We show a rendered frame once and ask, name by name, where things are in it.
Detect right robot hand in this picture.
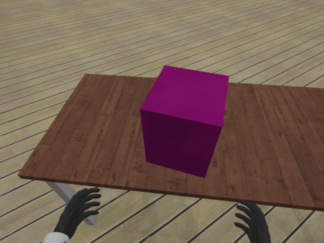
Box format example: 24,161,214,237
234,199,271,243

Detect carton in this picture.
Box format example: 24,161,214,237
140,65,229,178

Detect left robot forearm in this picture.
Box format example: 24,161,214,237
42,232,70,243

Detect table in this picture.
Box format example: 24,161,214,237
18,73,324,243

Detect left robot hand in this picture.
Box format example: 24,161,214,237
54,188,101,239

